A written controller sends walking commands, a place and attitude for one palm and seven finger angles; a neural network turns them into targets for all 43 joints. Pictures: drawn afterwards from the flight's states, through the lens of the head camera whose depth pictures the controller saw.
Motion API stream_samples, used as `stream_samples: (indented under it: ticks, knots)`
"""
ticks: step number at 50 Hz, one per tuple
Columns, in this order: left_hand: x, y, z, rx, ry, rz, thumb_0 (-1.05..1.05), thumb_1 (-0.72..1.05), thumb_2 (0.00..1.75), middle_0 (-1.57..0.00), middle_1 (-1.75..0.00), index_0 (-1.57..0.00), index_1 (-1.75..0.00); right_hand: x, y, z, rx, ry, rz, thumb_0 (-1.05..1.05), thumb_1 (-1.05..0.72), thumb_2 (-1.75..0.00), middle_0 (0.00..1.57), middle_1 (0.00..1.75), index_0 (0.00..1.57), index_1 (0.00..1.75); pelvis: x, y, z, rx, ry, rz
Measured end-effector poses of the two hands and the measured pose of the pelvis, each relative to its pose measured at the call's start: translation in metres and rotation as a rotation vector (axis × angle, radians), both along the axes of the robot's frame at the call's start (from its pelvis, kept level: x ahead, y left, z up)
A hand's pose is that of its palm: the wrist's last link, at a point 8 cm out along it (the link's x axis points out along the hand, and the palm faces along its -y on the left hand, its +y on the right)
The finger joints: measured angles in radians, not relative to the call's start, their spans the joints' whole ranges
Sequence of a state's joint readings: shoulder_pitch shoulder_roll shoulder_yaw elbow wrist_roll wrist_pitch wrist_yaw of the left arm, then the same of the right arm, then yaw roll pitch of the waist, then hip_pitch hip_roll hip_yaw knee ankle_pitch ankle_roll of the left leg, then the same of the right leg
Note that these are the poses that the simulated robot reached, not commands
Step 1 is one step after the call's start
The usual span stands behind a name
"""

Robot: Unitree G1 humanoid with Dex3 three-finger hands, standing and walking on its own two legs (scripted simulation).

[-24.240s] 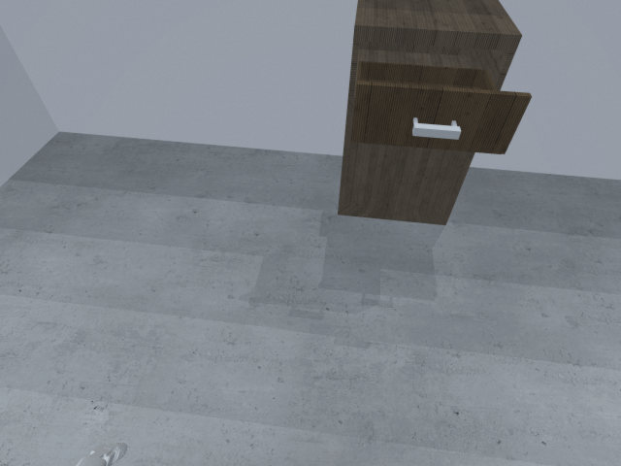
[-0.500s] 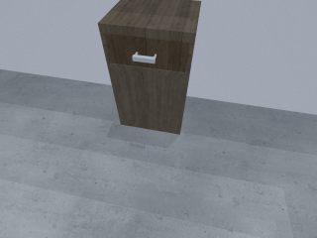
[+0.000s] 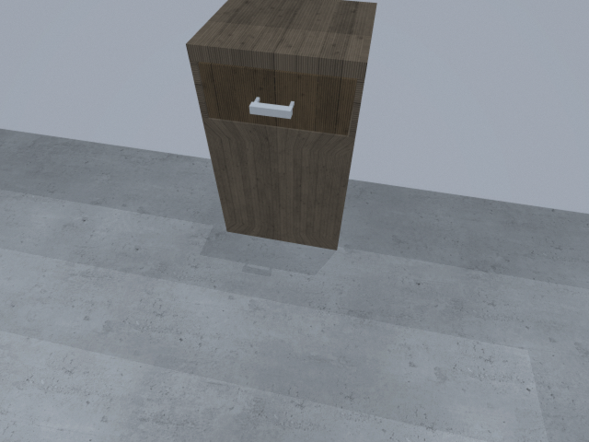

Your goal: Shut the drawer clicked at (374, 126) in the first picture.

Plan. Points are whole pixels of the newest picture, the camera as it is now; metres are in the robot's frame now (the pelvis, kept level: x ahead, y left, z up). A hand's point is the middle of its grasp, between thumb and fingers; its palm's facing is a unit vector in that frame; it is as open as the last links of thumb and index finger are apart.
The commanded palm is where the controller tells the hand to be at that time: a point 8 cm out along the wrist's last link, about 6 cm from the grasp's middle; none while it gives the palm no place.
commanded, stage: look to check the result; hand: left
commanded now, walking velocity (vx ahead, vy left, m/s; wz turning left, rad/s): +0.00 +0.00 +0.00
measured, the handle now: (272, 106) +0.99 +0.11 -0.09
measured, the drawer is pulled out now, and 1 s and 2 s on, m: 0.00 0.00 0.00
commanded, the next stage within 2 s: stand and wait in 0.80 s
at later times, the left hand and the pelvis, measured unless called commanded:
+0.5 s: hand out of the picture +0.04 +0.20 -0.17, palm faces +0.00 -0.97 -0.26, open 7.4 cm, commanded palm none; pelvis +0.00 +0.00 +0.00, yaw +0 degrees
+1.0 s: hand out of the picture +0.05 +0.21 -0.16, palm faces -0.01 -0.96 -0.28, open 7.4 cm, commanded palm none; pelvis +0.01 -0.01 +0.00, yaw +0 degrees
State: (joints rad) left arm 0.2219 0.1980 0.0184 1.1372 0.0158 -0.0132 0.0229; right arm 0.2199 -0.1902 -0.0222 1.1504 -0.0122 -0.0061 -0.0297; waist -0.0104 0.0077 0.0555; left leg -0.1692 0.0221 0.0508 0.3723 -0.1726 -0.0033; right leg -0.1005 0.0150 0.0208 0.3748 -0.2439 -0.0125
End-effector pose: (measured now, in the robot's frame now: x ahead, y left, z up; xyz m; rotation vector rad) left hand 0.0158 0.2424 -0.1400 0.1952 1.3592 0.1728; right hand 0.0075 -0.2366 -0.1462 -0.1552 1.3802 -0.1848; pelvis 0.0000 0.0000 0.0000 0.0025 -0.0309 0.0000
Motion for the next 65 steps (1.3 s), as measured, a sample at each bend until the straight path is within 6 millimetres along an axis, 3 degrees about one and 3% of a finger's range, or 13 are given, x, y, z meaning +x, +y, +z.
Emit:
stream_samples:
  ticks: [38, 65]
  knots:
    - [0.029, 0.011, 0.008, 0.038, -0.053, -0.026, 0.01, 0.91, 0.9, -0.2, -0.3, -0.2, -0.3, 0.03, -0.026, 0.007, -0.043, -0.055, 0.026, 0.0, -0.91, -0.9, 0.2, 0.29, 0.2, 0.3, 0.006, -0.006, 0.001, 0.003, 0.003, -0.001]
    - [0.033, 0.015, 0.011, 0.054, -0.049, -0.037, 0.01, 0.9, 0.9, -0.2, -0.3, -0.2, -0.3, 0.03, -0.039, 0.009, -0.059, -0.042, 0.03, 0.0, -0.91, -0.9, 0.2, 0.29, 0.2, 0.3, 0.008, -0.01, 0.002, 0.003, 0.007, -0.003]
